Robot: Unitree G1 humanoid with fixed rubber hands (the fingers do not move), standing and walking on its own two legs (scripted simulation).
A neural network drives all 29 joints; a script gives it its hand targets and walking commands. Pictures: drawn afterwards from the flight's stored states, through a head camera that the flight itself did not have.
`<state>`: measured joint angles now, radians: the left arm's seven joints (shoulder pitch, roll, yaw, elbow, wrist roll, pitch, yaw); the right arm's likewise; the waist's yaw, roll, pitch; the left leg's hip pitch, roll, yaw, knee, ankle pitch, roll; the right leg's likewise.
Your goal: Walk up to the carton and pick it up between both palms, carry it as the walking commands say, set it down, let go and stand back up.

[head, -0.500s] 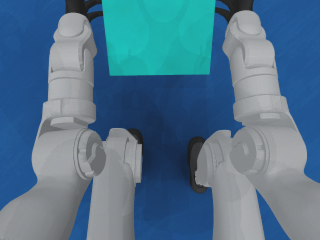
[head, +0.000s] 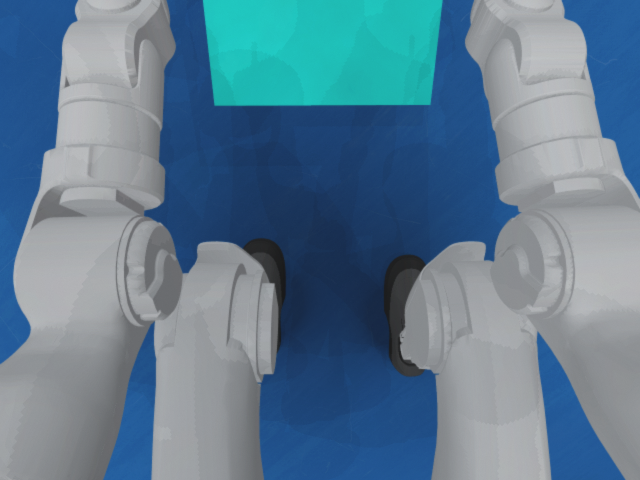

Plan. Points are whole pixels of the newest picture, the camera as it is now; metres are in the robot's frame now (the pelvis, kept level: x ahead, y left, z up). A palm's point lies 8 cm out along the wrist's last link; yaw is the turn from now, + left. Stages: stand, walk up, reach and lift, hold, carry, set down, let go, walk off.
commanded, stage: set down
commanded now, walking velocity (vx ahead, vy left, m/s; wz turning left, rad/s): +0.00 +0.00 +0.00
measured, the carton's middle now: out of the picture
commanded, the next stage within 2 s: none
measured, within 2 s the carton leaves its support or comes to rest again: rests again in 0.74 s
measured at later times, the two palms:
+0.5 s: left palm out of the picture +0.55 +0.20 -0.18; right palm out of the picture +0.57 -0.10 -0.18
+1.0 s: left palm out of the picture +0.57 +0.20 -0.19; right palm out of the picture +0.58 -0.11 -0.20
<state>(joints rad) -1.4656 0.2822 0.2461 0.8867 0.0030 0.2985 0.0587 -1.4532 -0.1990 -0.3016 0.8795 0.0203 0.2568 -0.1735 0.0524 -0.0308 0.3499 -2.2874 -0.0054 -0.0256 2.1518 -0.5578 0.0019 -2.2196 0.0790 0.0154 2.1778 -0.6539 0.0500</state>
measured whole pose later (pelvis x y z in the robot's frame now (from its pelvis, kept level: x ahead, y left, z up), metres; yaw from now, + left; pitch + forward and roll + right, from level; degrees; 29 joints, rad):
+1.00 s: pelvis +0.01 +0.00 -0.01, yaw +0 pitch +38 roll -1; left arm -1.53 0.32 0.36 0.94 0.07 0.23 -0.06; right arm -1.51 -0.19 -0.38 0.89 -0.03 0.19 -0.08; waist 0.05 -0.03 0.44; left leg -2.26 0.01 -0.02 2.23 -0.63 -0.01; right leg -2.21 0.10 0.02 2.26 -0.71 0.04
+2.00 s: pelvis +0.00 -0.01 -0.02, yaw +0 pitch +34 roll -1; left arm -1.54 0.40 0.28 1.12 -0.02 0.09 0.02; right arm -1.53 -0.26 -0.19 1.03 0.06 0.11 -0.12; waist 0.04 -0.03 0.52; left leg -2.22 0.00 -0.04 2.25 -0.62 -0.02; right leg -2.17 0.10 0.01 2.28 -0.70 0.04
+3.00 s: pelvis +0.00 +0.00 +0.11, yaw +1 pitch +47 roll -3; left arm -1.45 0.40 0.27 0.97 -0.05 0.22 0.03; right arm -1.43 -0.29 -0.27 0.91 0.05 0.23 -0.13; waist 0.03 -0.01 0.10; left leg -2.09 -0.03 -0.04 1.74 -0.47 -0.01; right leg -2.03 0.05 0.02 1.76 -0.56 0.04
